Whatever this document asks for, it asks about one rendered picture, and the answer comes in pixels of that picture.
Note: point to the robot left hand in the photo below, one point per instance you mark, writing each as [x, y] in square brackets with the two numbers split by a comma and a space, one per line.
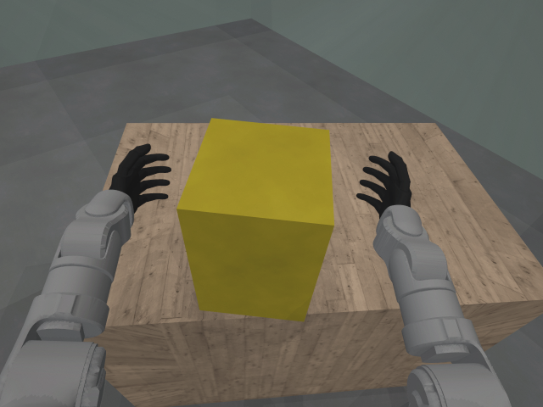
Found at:
[131, 172]

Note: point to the right robot forearm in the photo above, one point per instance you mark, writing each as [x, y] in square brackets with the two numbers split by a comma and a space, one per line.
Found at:
[434, 326]

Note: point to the left robot upper arm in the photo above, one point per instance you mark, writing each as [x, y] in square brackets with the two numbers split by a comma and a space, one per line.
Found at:
[56, 374]

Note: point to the left robot forearm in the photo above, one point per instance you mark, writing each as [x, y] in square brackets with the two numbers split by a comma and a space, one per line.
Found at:
[73, 303]

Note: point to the pedestal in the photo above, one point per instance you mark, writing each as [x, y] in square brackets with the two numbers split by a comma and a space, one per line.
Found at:
[162, 351]

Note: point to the robot right hand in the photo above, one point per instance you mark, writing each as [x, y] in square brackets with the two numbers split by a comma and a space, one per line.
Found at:
[397, 184]

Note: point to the right robot upper arm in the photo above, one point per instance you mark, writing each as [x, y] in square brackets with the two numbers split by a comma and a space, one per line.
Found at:
[454, 385]

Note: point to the carton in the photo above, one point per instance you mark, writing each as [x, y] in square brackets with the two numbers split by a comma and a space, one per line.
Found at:
[257, 216]

